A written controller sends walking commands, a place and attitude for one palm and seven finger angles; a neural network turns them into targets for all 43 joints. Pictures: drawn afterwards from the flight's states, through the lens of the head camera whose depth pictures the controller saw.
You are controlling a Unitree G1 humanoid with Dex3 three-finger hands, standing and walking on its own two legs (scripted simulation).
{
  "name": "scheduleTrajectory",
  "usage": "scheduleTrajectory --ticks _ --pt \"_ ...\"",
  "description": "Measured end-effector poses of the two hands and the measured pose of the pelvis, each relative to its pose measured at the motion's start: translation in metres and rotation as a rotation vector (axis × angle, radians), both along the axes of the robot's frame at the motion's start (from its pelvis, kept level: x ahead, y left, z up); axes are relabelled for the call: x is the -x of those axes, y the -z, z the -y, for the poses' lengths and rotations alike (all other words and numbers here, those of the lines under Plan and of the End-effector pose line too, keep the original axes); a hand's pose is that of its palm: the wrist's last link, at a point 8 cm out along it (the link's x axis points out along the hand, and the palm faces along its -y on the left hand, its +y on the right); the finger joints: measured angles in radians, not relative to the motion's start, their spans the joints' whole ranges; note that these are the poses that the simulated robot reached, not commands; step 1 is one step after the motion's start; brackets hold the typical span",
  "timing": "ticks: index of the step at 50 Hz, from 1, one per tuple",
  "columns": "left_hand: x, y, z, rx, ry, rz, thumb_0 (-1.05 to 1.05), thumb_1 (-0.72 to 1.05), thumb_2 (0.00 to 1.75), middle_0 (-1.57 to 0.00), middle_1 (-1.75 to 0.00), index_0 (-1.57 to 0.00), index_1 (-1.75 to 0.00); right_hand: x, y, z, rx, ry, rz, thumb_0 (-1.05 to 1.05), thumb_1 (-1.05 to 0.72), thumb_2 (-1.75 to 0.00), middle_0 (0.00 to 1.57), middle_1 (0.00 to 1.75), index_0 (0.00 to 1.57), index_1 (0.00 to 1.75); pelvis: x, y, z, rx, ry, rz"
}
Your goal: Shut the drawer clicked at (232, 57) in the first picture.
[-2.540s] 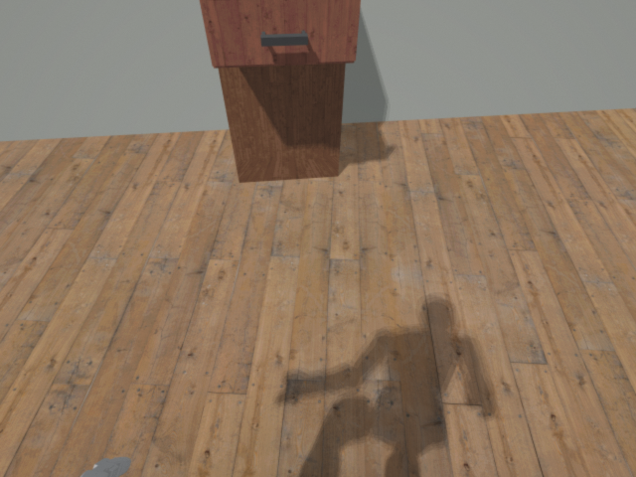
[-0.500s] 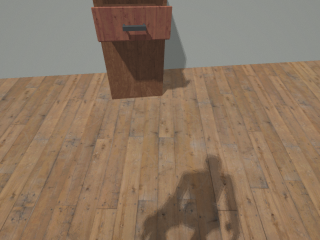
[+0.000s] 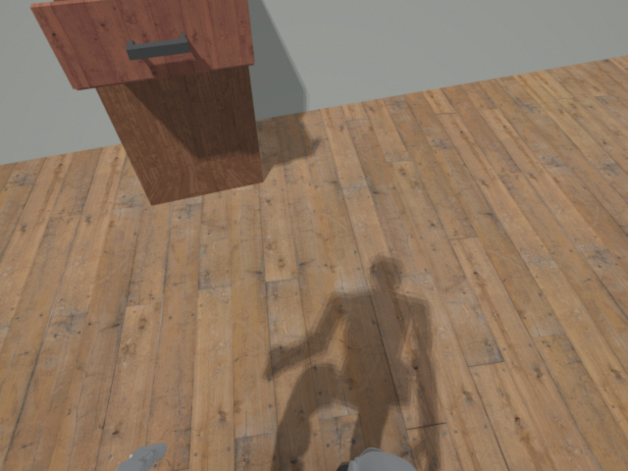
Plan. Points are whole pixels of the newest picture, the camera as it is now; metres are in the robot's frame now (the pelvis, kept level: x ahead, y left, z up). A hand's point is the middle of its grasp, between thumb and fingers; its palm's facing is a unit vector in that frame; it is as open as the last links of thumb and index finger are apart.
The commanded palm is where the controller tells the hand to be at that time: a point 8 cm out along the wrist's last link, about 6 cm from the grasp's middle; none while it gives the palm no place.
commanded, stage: walk to a spot facing it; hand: left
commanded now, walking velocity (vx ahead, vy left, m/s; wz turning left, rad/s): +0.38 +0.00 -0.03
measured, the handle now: (158, 44) +0.95 +0.39 +0.06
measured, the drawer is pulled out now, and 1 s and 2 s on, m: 0.30 0.30 0.30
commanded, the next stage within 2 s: turn to face it in 0.74 s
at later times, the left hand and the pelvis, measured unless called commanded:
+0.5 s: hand (167, 455) +0.16 +0.22 -0.16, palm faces +0.05 -0.99 -0.14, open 7.3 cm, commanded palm none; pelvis +0.21 +0.05 +0.02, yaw -3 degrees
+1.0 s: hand (260, 241) +0.54 +0.13 -0.14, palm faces -0.16 -0.96 -0.22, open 7.3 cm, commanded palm none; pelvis +0.40 -0.03 +0.02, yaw -8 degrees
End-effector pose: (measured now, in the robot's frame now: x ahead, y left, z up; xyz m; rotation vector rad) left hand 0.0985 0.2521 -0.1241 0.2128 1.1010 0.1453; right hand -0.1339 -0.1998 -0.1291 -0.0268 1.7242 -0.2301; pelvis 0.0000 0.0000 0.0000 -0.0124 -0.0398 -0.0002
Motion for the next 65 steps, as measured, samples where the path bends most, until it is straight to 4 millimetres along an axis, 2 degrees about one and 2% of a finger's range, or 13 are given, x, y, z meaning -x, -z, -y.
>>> scheduleTrajectory --ticks 5,9,14,19,22,26,35,39,43,46,52,58,65 --pt "-0.008 -0.006 0.02 0.035 0.005 -0.085 0.0 0.91 0.89 -0.2 -0.3 -0.2 -0.3 -0.136 -0.004 0.025 0.054 -0.058 0.292 0.01 -0.91 -0.9 0.2 0.3 0.2 0.3 -0.038 -0.018 0.002 0.004 0.005 -0.013" --pt "-0.008 -0.008 0.021 0.059 -0.029 -0.144 0.0 0.94 0.89 -0.2 -0.3 -0.2 -0.3 -0.233 -0.019 0.029 0.071 -0.099 0.472 0.0 -0.92 -0.9 0.19 0.3 0.2 0.3 -0.071 -0.026 -0.001 0.01 0.01 -0.022" --pt "-0.009 -0.003 0.016 0.102 -0.093 -0.208 0.0 0.93 0.89 -0.21 -0.3 -0.2 -0.3 -0.327 -0.034 0.018 0.071 -0.182 0.578 0.0 -0.92 -0.9 0.19 0.3 0.2 0.3 -0.116 -0.028 -0.013 0.022 0.004 -0.024" --pt "-0.01 0.012 0.001 0.134 -0.157 -0.313 0.0 0.91 0.89 -0.21 -0.3 -0.2 -0.3 -0.403 -0.033 -0.006 0.082 -0.249 0.633 0.0 -0.92 -0.9 0.19 0.3 0.2 0.3 -0.166 -0.018 -0.035 0.03 0.002 -0.018" --pt "-0.025 0.013 -0.01 0.131 -0.14 -0.383 0.0 0.91 0.89 -0.2 -0.3 -0.2 -0.3 -0.421 -0.031 -0.018 0.088 -0.228 0.647 0.0 -0.91 -0.9 0.2 0.3 0.2 0.3 -0.189 -0.016 -0.045 0.009 0.026 -0.009" --pt "-0.076 0.001 -0.022 0.111 -0.1 -0.374 0.0 0.91 0.89 -0.2 -0.3 -0.2 -0.3 -0.412 -0.031 -0.021 0.115 -0.127 0.579 -0.01 -0.94 -0.9 0.2 0.3 0.2 0.3 -0.221 -0.026 -0.051 -0.007 0.051 -0.014" --pt "-0.241 -0.014 -0.015 0.067 0.025 -0.218 0.0 0.91 0.89 -0.2 -0.3 -0.2 -0.3 -0.365 -0.025 -0.015 0.088 0.008 0.29 -0.01 -0.94 -0.9 0.2 0.3 0.2 0.3 -0.295 -0.033 -0.039 -0.024 0.118 -0.021" --pt "-0.324 -0.015 0.006 0.033 0.116 -0.157 0.0 0.92 0.89 -0.2 -0.3 -0.2 -0.3 -0.351 -0.015 -0.016 0.044 0.096 0.183 0.0 -0.92 -0.9 0.2 0.3 0.2 0.3 -0.33 -0.026 -0.019 -0.033 0.153 -0.016" --pt "-0.399 -0.008 0.035 0.002 0.181 -0.05 0.0 0.92 0.89 -0.2 -0.3 -0.2 -0.3 -0.355 0.005 -0.009 -0.009 0.155 0.09 0.0 -0.91 -0.9 0.2 0.3 0.2 0.3 -0.368 -0.006 0.009 -0.041 0.173 -0.011" --pt "-0.426 -0.01 0.053 0.004 0.183 -0.006 0.0 0.91 0.89 -0.2 -0.3 -0.2 -0.3 -0.384 0.011 0.005 -0.012 0.159 0.096 0.01 -0.91 -0.9 0.2 0.3 0.2 0.3 -0.384 -0.005 0.021 -0.024 0.169 0.001" --pt "-0.445 -0.023 0.075 0.028 0.133 -0.002 -0.01 0.93 0.89 -0.2 -0.3 -0.2 -0.3 -0.481 0.001 0.036 0.027 0.094 0.264 0.01 -0.91 -0.9 0.2 0.3 0.2 0.3 -0.414 -0.022 0.031 -0.006 0.117 -0.01" --pt "-0.455 -0.024 0.065 0.053 0.046 0.019 -0.02 0.94 0.89 -0.21 -0.3 -0.21 -0.3 -0.565 -0.012 0.052 0.055 -0.031 0.362 0.01 -0.93 -0.9 0.2 0.3 0.2 0.3 -0.438 -0.027 0.028 0.005 0.042 -0.014" --pt "-0.428 0.009 0.027 0.085 -0.09 -0.062 -0.01 0.92 0.89 -0.21 -0.3 -0.21 -0.3 -0.65 -0.021 0.056 0.124 -0.197 0.454 0.01 -0.93 -0.9 0.2 0.3 0.2 0.3 -0.463 -0.012 0.006 0.029 -0.041 -0.018"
